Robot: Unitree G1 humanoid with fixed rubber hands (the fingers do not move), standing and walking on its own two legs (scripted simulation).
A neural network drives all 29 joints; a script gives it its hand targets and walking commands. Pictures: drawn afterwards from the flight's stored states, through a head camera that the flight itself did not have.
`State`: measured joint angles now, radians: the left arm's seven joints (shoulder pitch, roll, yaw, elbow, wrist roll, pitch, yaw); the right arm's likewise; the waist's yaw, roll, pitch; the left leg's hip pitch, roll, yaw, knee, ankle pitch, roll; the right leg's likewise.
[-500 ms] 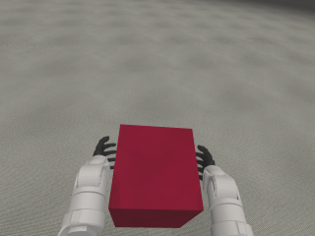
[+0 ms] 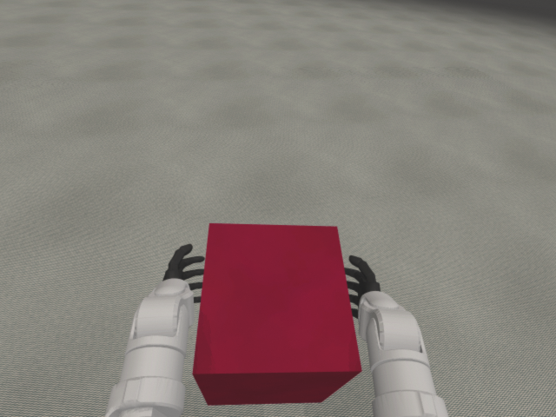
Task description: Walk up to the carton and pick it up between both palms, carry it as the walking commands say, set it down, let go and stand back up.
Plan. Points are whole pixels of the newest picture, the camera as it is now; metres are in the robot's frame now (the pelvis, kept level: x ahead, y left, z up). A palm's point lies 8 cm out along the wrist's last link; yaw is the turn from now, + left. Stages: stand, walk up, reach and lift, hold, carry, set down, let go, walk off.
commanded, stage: hold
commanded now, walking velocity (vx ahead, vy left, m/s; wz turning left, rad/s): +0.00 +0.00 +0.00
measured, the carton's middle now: (269, 319) +0.30 +0.02 -0.03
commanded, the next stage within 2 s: carry in 0.80 s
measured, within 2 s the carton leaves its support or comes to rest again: neither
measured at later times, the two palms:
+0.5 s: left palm (174, 292) +0.30 +0.16 +0.05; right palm (368, 303) +0.29 -0.13 +0.05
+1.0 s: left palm (175, 279) +0.30 +0.16 +0.07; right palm (369, 300) +0.30 -0.13 +0.06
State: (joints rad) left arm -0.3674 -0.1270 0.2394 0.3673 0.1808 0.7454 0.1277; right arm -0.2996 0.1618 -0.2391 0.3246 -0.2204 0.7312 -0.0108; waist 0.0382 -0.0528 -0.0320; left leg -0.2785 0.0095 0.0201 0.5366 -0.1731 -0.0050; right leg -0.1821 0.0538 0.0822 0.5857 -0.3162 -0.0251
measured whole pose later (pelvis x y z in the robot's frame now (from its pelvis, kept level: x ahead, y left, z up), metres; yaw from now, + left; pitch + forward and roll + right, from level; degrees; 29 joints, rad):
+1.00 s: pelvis -0.01 +0.00 +0.00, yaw +0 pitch -2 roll +0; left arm -0.38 -0.13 0.21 0.19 0.18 0.82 0.11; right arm -0.29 0.16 -0.19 0.14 -0.20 0.81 -0.03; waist 0.04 0.01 -0.01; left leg -0.35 0.01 0.02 0.54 -0.15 0.00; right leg -0.26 0.05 0.08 0.61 -0.31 -0.02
